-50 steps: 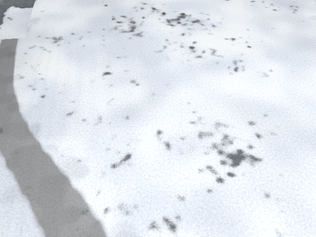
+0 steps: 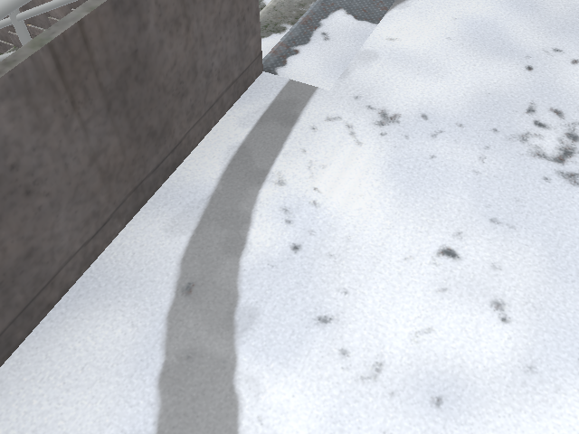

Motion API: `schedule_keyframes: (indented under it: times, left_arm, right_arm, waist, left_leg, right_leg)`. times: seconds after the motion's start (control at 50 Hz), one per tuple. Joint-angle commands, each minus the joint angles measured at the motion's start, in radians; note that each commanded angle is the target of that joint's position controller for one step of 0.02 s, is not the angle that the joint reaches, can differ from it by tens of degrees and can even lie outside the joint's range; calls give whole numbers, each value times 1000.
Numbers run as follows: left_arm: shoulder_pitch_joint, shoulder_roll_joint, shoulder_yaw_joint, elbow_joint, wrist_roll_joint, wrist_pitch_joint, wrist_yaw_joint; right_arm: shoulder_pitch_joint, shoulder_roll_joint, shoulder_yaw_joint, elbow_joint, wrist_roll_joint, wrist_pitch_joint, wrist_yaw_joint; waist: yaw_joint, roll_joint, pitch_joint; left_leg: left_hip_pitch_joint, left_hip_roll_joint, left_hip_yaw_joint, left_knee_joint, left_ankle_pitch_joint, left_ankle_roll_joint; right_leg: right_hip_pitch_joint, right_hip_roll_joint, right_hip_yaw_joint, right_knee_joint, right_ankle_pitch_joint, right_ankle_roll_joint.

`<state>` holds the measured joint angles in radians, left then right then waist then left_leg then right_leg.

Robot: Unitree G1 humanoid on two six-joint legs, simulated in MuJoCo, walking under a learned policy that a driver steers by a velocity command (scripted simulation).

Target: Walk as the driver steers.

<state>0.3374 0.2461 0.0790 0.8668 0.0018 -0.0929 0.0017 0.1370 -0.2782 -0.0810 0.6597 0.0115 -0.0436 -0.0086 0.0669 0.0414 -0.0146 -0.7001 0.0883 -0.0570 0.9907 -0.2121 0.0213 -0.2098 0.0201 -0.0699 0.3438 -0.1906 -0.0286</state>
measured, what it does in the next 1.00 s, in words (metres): walks ahead, turning right: left foot, then right foot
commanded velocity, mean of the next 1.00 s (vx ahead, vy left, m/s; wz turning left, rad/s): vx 0.50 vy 0.00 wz -0.31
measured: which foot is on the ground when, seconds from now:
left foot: up 0.00-0.16, down 0.18-0.72, up 0.74-1.00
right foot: down 0.00-0.20, up 0.22-0.68, down 0.70-1.00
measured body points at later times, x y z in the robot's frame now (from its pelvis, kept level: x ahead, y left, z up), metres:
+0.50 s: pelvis +0.24 +0.05 +0.00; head +0.26 +0.05 +0.45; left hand +0.43 +0.29 -0.11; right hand +0.26 -0.23 -0.12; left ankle +0.19 +0.15 -0.74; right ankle +0.37 -0.13 -0.67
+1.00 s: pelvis +0.50 -0.07 +0.00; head +0.53 -0.10 +0.45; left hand +0.67 +0.16 -0.11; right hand +0.60 -0.39 -0.08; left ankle +0.70 +0.07 -0.67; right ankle +0.46 -0.12 -0.74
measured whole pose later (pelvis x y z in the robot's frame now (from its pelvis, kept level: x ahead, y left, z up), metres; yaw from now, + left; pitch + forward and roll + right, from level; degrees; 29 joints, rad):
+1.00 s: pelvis +0.50 -0.07 +0.00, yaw -24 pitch +3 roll +1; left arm 0.31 0.25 0.07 0.75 -0.02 -0.05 0.00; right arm 0.07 -0.28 -0.07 0.68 -0.02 -0.10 -0.02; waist 0.05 0.03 0.02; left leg -0.71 0.10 -0.09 0.86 -0.11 -0.05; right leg -0.21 0.12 0.10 0.36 -0.19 -0.10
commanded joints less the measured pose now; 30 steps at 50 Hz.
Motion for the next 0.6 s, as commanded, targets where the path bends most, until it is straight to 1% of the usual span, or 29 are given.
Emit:
schedule_keyframes:
  times: [0.02,0.08,0.12,0.14,0.16,0.18,0.2,0.22,0.24,0.26,0.28,0.3,0.32,0.34,0.36,0.38,0.42,0.46,0.5,0.54,0.6]
  left_arm:
    - [-102,158,30,-78,-19,-15,0]
    - [-35,187,36,-51,-31,-4,-7]
    - [-11,201,38,-35,-36,7,-8]
    - [-15,207,38,-28,-41,13,-7]
    - [-9,202,34,-22,-44,16,-8]
    - [-6,175,22,-16,-38,14,-8]
    - [-34,110,-4,-49,-9,5,-9]
    - [17,44,-26,-82,-14,-19,-8]
    - [-24,136,0,-66,-35,-28,-9]
    - [-70,153,8,-83,-45,-26,-10]
    - [-97,141,7,-83,-37,-17,-7]
    - [-106,132,10,-84,-25,-6,-3]
    - [-91,120,12,-81,-26,11,-1]
    - [-80,99,10,-80,-30,26,0]
    - [-84,84,8,-84,-30,35,0]
    - [-94,77,8,-89,-29,40,1]
    - [-132,67,7,-104,-23,43,-2]
    - [-179,57,3,-118,-20,43,-13]
    - [-249,44,-5,-140,-17,44,-26]
    - [-317,34,-11,-169,-17,46,-39]
    - [-379,45,-11,-210,-21,49,-56]
  right_arm:
    - [-43,7,21,-66,1,-17,14]
    - [-128,-14,20,-94,12,-22,24]
    - [-153,-28,16,-110,14,-26,29]
    - [-132,-32,12,-106,11,-28,31]
    - [-73,-48,0,-88,4,-29,27]
    - [58,-96,-26,-54,-1,-28,18]
    - [259,-186,-53,-30,-20,-26,4]
    - [297,-247,-60,-23,-22,-25,4]
    - [320,-167,-43,-17,-17,-28,5]
    - [261,-124,-27,-18,-11,-31,5]
    - [189,-88,-14,-20,-10,-34,8]
    - [133,-62,-8,-19,-15,-38,12]
    - [97,-40,-3,-15,-21,-46,15]
    - [81,-35,-5,-6,-23,-56,17]
    - [83,-38,-8,5,-24,-64,16]
    - [91,-44,-13,17,-27,-68,12]
    - [109,-60,-20,41,-30,-70,1]
    - [113,-74,-24,57,-28,-68,-6]
    - [130,-89,-30,72,-23,-66,-13]
    - [167,-108,-38,94,-16,-60,-18]
    - [201,-130,-49,120,-2,-44,-20]
  waist:
    - [-40,-103,-22]
    - [-1,-116,-4]
    - [2,-131,7]
    - [-19,-135,3]
    - [-51,-130,-23]
    - [-113,-107,-96]
    - [-200,25,-246]
    - [-171,258,-305]
    - [-206,145,-273]
    - [-182,116,-183]
    - [-147,70,-124]
    - [-114,70,-69]
    - [-78,76,-38]
    - [-57,76,-25]
    - [-50,58,-16]
    - [-47,40,-7]
    - [-49,20,5]
    - [-58,19,16]
    - [-83,16,39]
    - [-111,8,66]
    - [-128,13,91]
  left_leg:
    - [90,14,23,-196,118,-3]
    - [133,-15,55,-325,110,1]
    - [167,-35,76,-398,60,22]
    - [227,-54,98,-454,62,37]
    - [359,-85,120,-505,68,54]
    - [564,-76,87,-516,75,86]
    - [862,149,-165,-505,137,160]
    - [1055,351,-550,-624,21,294]
    - [1014,332,-572,-654,-69,294]
    - [922,296,-426,-665,-51,254]
    - [800,248,-316,-697,-9,227]
    - [695,218,-246,-740,24,209]
    - [616,196,-184,-778,69,192]
    - [571,191,-140,-806,111,186]
    - [556,189,-96,-823,166,185]
    - [556,186,-53,-830,214,183]
    - [575,182,21,-833,285,173]
    - [579,163,97,-837,298,151]
    - [579,159,152,-844,286,136]
    - [624,178,180,-841,276,130]
    - [730,209,210,-794,326,112]
  right_leg:
    - [-19,-238,159,-158,183,-178]
    - [34,-256,160,-135,141,-167]
    - [75,-278,172,-96,138,-155]
    - [76,-277,163,-56,165,-142]
    - [48,-254,151,19,268,-125]
    - [-11,-204,108,181,370,-95]
    - [-220,-130,39,524,141,-39]
    - [-573,-13,59,816,-370,1]
    - [-675,-48,165,953,-365,1]
    - [-709,-85,163,970,-269,-6]
    - [-669,-121,148,936,-188,-2]
    - [-629,-140,156,887,-130,6]
    - [-575,-153,168,865,-94,10]
    - [-549,-153,173,853,-66,16]
    - [-549,-151,179,840,-35,23]
    - [-564,-145,189,817,3,29]
    - [-593,-137,202,739,92,36]
    - [-571,-130,179,618,196,34]
    - [-534,-123,137,504,268,26]
    - [-533,-120,106,427,271,11]
    - [-545,-111,67,352,168,-25]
